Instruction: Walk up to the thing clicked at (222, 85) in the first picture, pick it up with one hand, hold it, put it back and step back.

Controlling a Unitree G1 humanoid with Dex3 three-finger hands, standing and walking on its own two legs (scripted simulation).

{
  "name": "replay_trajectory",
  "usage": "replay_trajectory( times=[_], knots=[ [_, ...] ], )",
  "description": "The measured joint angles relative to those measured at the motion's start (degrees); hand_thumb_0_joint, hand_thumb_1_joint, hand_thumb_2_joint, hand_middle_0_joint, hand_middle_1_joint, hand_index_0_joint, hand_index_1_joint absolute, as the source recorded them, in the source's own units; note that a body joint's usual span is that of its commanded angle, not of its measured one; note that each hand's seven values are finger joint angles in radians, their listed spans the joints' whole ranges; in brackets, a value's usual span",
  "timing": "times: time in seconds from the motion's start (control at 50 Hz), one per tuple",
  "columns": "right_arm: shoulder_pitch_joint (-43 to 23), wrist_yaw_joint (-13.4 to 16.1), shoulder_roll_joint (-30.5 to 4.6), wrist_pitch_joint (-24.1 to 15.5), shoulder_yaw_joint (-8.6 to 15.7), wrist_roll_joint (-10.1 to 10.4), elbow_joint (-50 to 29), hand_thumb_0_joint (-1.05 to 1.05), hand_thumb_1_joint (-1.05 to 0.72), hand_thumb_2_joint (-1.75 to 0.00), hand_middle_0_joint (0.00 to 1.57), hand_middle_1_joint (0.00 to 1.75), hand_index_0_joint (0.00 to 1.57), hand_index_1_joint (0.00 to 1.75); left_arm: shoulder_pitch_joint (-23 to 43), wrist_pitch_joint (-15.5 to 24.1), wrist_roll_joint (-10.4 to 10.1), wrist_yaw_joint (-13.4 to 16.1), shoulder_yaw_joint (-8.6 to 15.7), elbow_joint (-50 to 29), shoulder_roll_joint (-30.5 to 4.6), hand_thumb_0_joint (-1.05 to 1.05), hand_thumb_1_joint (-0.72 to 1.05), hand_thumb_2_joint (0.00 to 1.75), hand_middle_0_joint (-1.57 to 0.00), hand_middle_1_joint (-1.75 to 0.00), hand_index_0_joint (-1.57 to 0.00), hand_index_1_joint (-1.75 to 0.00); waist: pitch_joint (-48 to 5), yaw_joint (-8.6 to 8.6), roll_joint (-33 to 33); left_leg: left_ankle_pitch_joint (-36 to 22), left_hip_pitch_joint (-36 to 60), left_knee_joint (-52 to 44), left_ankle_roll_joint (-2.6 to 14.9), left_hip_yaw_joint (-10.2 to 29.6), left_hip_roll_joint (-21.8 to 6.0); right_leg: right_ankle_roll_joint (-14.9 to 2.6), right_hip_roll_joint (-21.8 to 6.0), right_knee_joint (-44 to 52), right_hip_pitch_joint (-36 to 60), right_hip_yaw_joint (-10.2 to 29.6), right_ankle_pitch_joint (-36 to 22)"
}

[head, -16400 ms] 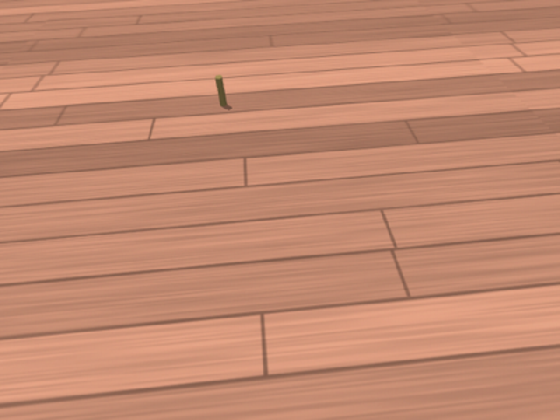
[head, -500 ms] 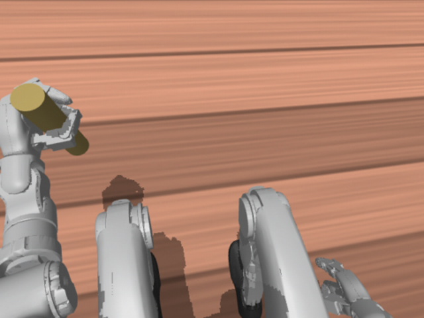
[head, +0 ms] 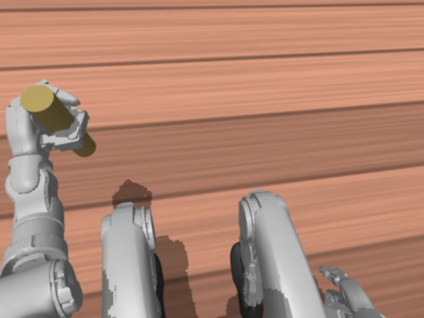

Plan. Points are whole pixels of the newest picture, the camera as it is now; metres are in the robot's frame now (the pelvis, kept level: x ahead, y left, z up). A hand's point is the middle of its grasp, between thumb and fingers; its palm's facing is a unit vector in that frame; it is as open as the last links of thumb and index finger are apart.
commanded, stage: lift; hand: left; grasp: from the side
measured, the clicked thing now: (66, 127) +0.46 +0.25 -0.05
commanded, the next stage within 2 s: hold in 1.90 s
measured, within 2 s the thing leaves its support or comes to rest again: neither
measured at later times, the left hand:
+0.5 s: hand (33, 113) +0.42 +0.23 +0.08, palm faces +0.12 -0.99 -0.06, open 5.6 cm
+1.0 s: hand out of the picture +0.39 +0.23 +0.26, palm faces +0.16 -0.98 -0.06, open 5.6 cm
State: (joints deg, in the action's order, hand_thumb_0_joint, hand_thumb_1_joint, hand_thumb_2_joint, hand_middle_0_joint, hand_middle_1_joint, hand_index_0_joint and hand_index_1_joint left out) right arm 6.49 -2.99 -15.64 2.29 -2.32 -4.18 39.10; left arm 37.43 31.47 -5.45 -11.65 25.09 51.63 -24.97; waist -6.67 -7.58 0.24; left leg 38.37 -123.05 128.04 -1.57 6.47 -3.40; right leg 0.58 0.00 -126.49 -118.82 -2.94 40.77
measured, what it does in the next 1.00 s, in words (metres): rises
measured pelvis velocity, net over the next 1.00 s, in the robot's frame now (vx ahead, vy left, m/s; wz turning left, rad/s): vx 0.04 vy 0.01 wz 0.07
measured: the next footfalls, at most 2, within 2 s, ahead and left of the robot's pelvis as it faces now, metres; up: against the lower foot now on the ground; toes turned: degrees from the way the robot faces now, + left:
none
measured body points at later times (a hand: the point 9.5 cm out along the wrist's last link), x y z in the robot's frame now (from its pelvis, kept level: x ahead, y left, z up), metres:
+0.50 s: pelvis +0.01 +0.00 +0.08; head +0.20 +0.04 +0.49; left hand +0.41 +0.28 +0.08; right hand +0.16 -0.26 -0.05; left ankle +0.09 +0.14 -0.35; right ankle +0.09 -0.12 -0.35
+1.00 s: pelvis +0.04 +0.01 +0.24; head +0.16 +0.04 +0.67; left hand +0.38 +0.28 +0.26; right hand +0.22 -0.23 +0.13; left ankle +0.09 +0.14 -0.35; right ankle +0.09 -0.12 -0.35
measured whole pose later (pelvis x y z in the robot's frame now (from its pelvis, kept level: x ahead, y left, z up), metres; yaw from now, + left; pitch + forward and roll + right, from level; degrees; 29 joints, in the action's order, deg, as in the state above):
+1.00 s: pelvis +0.04 +0.01 +0.24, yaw +4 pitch +23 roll -3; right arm 9.7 2.3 -13.1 -2.7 -0.4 2.1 35.7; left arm 10.1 15.9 -9.9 -4.3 11.1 20.0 -15.8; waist -9.8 -2.5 -1.4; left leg 33.2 -73.7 83.5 -0.8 2.9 -3.4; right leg 1.0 -1.0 -81.1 -69.6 -3.0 34.7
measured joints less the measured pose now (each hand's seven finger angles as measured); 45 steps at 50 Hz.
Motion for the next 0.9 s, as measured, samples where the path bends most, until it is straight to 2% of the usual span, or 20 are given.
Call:
replay_trajectory(
  times=[0.16, 0.4, 0.46, 0.74, 0.82, 0.9],
  knots=[
    [0.49, 0.65, 0.07, -0.52, 1.03, 1.06, -0.2, 0.01, -0.92, -0.9, 0.2, 0.3, 0.2, 0.3, -2.39, -1.83, -1.1, -1.45, -0.78, -3.73, 1.26, 0.02, 0.11, 1.11, -0.97, -1.11, -1.02, -1.13, -1.1, 0.61, -0.44, 0.03, 2.12, -2.32, 0.13, -0.77, -0.02, 0.03, -0.15, 2.02, 1.88, 0.5, 0.12],
    [0.7, 2.26, 0.58, -1.43, 2.14, 3.35, -1.85, 0.01, -0.91, -0.9, 0.2, 0.3, 0.2, 0.3, -8.95, -6.56, -3.23, -0.56, -3.66, -14.16, 4.02, 0.02, 0.11, 1.11, -0.96, -1.12, -1.01, -1.13, -3.27, 2.58, -1.35, -0.46, 8.79, -10.06, 0.47, -1.74, -0.24, 0.16, -0.31, 9.81, 8.39, 0.72, -0.58],
    [0.7, 2.66, 0.78, -1.64, 2.24, 4.06, -2.47, 0.01, -0.91, -0.9, 0.2, 0.3, 0.2, 0.3, -11.06, -7.96, -3.94, 0.27, -4.64, -17.1, 4.89, 0.02, 0.12, 1.1, -0.96, -1.12, -1.01, -1.13, -3.51, 3.1, -1.25, -0.57, 11.59, -12.72, 0.51, -2.04, -0.31, 0.16, -0.34, 12.48, 11.11, 0.77, -0.78],
    [0.5, 4.73, 1.98, -2.89, 2.62, 5.88, -3.87, 0.01, -0.9, -0.9, 0.2, 0.3, 0.2, 0.3, -22.87, -14.99, -4.1, 5.96, -10.66, -32.91, 7.75, 0.02, 0.12, 1.09, -0.96, -1.12, -1.01, -1.13, -3.68, 4.83, -1.81, -2.09, 29.52, -28.42, 0.7, -2.94, -0.33, 0.32, -0.64, 28.77, 29.21, 0.41, -2.74],
    [1.34, 5.13, 2.29, -3.52, 2.21, 6.24, -3.49, 0.01, -0.9, -0.9, 0.2, 0.3, 0.2, 0.3, -25.43, -15.47, -4.86, 7.05, -12.2, -33.79, 8.65, 0.02, 0.12, 1.09, -0.96, -1.12, -1.01, -1.13, -3.92, 5.23, -1.91, -2.83, 36.23, -33.86, 0.78, -3.21, -0.23, 0.39, -0.77, 34.4, 36.0, 0.28, -3.59],
    [2.12, 5.36, 2.56, -4.1, 2.01, 6.18, -3.49, 0.01, -0.9, -0.9, 0.2, 0.3, 0.2, 0.3, -26.92, -16.18, -4.07, 7.77, -13.34, -33.61, 8.77, 0.02, 0.12, 1.09, -0.96, -1.12, -1.01, -1.13, -3.74, 5.22, -1.86, -3.79, 42.55, -38.92, 0.77, -3.39, -0.14, 0.39, -0.87, 39.65, 42.4, 0.12, -4.66]
  ],
)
